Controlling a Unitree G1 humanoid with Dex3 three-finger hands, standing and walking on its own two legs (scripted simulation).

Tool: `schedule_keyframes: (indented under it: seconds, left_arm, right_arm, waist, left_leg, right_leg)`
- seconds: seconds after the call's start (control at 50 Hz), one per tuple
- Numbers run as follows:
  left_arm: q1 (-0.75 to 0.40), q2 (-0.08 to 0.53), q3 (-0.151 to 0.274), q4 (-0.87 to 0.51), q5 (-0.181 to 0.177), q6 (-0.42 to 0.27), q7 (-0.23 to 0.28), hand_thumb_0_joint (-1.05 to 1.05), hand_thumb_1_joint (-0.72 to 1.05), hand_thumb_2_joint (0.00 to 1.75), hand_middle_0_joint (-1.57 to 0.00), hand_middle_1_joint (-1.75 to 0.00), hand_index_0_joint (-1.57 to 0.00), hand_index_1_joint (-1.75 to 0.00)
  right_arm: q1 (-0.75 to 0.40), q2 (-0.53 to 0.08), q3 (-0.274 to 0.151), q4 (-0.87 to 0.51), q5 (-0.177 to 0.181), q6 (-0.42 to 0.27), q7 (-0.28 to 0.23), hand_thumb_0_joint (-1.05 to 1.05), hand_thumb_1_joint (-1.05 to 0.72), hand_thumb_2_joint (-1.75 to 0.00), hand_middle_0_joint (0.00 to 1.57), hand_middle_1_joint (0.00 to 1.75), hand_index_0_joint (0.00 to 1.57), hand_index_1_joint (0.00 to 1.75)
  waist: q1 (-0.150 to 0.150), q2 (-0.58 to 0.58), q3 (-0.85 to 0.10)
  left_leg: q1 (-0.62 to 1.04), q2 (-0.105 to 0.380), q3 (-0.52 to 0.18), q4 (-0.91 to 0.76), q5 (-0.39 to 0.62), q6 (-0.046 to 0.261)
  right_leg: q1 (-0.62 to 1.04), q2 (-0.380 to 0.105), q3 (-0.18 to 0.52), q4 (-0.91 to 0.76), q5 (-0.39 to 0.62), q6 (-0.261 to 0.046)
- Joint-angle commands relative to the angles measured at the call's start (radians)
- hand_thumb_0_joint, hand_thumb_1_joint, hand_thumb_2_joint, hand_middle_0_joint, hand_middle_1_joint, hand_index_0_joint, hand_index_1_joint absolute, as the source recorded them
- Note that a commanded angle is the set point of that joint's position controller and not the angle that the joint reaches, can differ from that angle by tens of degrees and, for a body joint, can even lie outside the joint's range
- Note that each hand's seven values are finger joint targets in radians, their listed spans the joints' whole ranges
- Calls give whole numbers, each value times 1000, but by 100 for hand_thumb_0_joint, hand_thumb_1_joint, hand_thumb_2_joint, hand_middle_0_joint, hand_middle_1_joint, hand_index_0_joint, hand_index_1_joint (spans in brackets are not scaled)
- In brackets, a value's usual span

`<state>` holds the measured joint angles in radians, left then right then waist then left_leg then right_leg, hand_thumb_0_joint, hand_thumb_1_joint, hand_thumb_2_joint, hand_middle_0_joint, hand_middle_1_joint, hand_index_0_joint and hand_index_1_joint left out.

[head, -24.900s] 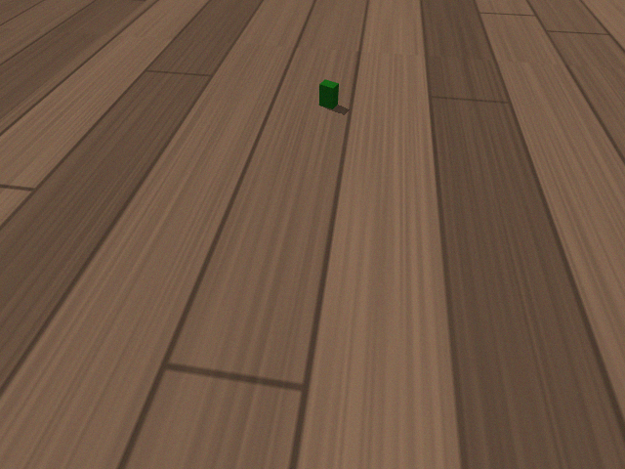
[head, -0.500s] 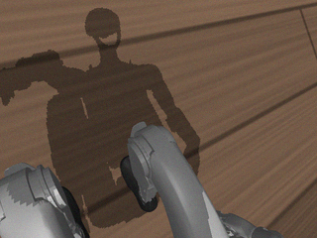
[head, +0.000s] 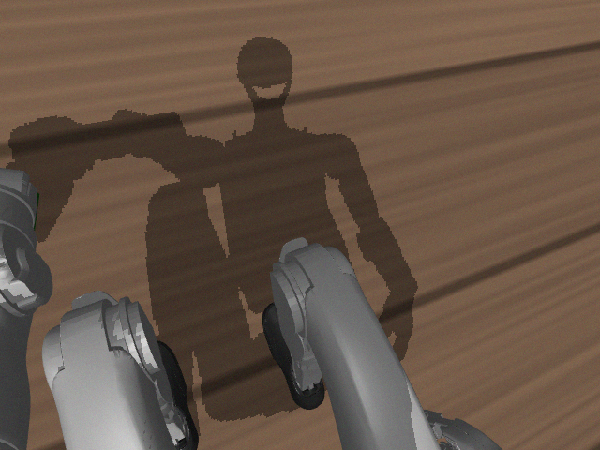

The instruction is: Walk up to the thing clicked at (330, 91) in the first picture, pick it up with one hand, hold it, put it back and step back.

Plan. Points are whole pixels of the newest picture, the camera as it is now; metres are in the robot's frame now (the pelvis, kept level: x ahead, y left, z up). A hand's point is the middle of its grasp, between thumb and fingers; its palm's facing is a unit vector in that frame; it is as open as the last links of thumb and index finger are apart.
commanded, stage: settle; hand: left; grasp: from above
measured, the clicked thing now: out of the picture +0.45 +0.32 -0.24
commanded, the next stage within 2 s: lift in 0.02 s
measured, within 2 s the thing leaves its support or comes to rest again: neither
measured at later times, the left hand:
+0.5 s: hand out of the picture +0.43 +0.31 -0.11, palm faces +0.00 -0.48 -0.88, open 9.8 cm
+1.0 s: hand out of the picture +0.36 +0.29 +0.07, palm faces -0.06 -0.47 -0.88, open 9.8 cm
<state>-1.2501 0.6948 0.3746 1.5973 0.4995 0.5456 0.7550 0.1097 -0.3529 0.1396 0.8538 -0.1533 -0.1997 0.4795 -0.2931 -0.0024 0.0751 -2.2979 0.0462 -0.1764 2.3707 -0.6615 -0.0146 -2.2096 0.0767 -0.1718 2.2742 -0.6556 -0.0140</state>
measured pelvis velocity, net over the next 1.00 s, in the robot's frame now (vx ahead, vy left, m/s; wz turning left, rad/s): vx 0.01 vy -0.02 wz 0.13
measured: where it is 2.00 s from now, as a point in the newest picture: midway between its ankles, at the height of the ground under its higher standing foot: (240, 396)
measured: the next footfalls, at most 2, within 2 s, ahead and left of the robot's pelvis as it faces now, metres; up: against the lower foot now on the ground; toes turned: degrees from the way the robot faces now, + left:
none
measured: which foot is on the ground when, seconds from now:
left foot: down 0.00-1.00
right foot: down 0.00-1.00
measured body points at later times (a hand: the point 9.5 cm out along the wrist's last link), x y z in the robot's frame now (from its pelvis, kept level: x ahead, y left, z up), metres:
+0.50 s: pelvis +0.00 +0.00 +0.02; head +0.23 +0.04 +0.41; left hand +0.43 +0.33 -0.06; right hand +0.05 -0.27 -0.11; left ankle +0.08 +0.13 -0.31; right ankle +0.10 -0.10 -0.31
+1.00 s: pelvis +0.01 -0.02 +0.17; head +0.15 +0.01 +0.60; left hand +0.36 +0.31 +0.12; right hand +0.13 -0.28 +0.04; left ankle +0.08 +0.13 -0.31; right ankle +0.10 -0.10 -0.31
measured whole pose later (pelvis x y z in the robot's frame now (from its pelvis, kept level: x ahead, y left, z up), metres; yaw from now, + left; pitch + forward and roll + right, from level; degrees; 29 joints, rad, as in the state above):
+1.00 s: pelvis +0.01 -0.02 +0.17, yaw +8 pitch +32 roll -1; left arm -0.88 0.33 0.19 1.30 0.46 0.73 0.59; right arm 0.14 -0.32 0.00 0.88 -0.03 -0.13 0.17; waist -0.14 0.04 -0.27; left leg -1.74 0.05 -0.05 1.79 -0.61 -0.04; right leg -1.72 0.07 -0.05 1.79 -0.63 -0.04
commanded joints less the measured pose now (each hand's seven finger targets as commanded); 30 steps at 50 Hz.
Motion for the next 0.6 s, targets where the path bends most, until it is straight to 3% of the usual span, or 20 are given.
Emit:
schedule_keyframes:
  seconds: [0.0, 0.1, 0.12, 0.16, 0.18, 0.28, 0.34, 0.36, 0.44, 0.48, 0.52, 0.58]
  left_arm:
    - [-337, 149, -60, -98, 26, 10, 34, 0, 63, 86, -103, -59, -99, -63]
    - [-380, 168, -48, -57, 30, -7, 33, 0, 69, 86, -109, -54, -105, -59]
    - [-395, 172, -49, -67, 29, -13, 25, 0, 77, 88, -117, -58, -113, -63]
    - [-382, 203, -28, -48, 42, -12, 25, 0, 81, 98, -122, -59, -117, -65]
    - [-388, 194, -41, -56, 42, -9, 18, 0, 81, 99, -123, -60, -117, -66]
    - [-361, 207, -26, -127, 78, 14, -6, 0, 76, 92, -119, -55, -114, -61]
    - [-351, 149, -50, -180, 76, 26, -27, 0, 75, 93, -119, -56, -113, -62]
    - [-327, 150, -39, -194, 73, 30, -28, 0, 74, 93, -118, -55, -112, -62]
    - [-270, 104, -65, -268, 56, 54, -61, 0, 70, 93, -117, -52, -110, -60]
    - [-248, 46, -88, -303, 40, 62, -82, 0, 72, 95, -119, -53, -112, -60]
    - [-234, 28, -108, -316, 38, 74, -100, 0, 73, 94, -119, -52, -112, -59]
    - [-188, 7, -122, -328, 33, 88, -113, 0, 72, 95, -117, -55, -111, -61]
  right_arm:
    - [257, -261, -89, 48, 16, 12, -18, 0, -89, -90, 20, 30, 20, 30]
    - [265, -252, -99, 63, 13, 10, -41, 0, -89, -90, 20, 30, 20, 30]
    - [258, -242, -97, 70, 7, 9, -45, 0, -92, -91, 20, 30, 20, 30]
    - [254, -243, -103, 64, 7, 8, -52, 0, -91, -90, 20, 30, 20, 30]
    - [235, -230, -105, 79, 0, 9, -53, 0, -91, -90, 20, 30, 20, 30]
    - [213, -233, -140, 55, 23, 17, -66, 0, -91, -90, 20, 30, 20, 30]
    - [214, -199, -149, 62, 30, 33, -71, 0, -91, -90, 20, 30, 20, 30]
    - [212, -208, -161, 51, 41, 38, -75, 0, -90, -90, 20, 30, 20, 30]
    - [213, -182, -189, 62, 58, 58, -101, 0, -90, -90, 20, 30, 20, 30]
    - [212, -179, -206, 42, 70, 66, -118, 0, -90, -90, 20, 30, 20, 30]
    - [221, -169, -208, 45, 78, 72, -136, 0, -90, -90, 20, 30, 20, 30]
    - [223, -162, -212, 36, 84, 75, -164, 0, -90, -90, 20, 30, 20, 30]
  waist:
    - [-38, 340, -769]
    - [-36, 280, -762]
    - [-38, 271, -764]
    - [-14, 264, -808]
    - [-8, 273, -792]
    - [43, 354, -917]
    - [52, 350, -926]
    - [65, 346, -953]
    - [85, 309, -994]
    - [98, 314, -1011]
    - [89, 251, -1003]
    - [101, 199, -999]
  left_leg:
    - [511, 3, 52, -222, 148, 24]
    - [473, -2, 68, -224, 110, 33]
    - [469, -5, 75, -224, 120, 33]
    - [473, -7, 89, -223, 135, 35]
    - [462, -13, 103, -223, 129, 35]
    - [581, -9, 98, -261, 158, 24]
    - [594, -11, 123, -270, 196, 23]
    - [606, -9, 123, -279, 199, 24]
    - [639, -16, 145, -318, 180, 26]
    - [684, -14, 146, -357, 184, 20]
    - [677, -17, 150, -377, 178, 28]
    - [699, -17, 151, -419, 176, 29]
  right_leg:
    - [381, 15, -7, -249, 253, 6]
    - [392, 14, 22, -281, 187, 11]
    - [401, 11, 23, -279, 191, 15]
    - [429, 12, 33, -291, 197, 16]
    - [433, 9, 38, -293, 186, 19]
    - [397, 3, 30, -277, 212, 1]
    - [420, 3, 36, -281, 258, 1]
    - [421, 1, 39, -287, 261, -2]
    - [451, 2, 64, -345, 221, -5]
    - [450, -3, 70, -359, 223, -11]
    - [482, 0, 80, -401, 215, -8]
    - [528, -1, 89, -443, 211, -5]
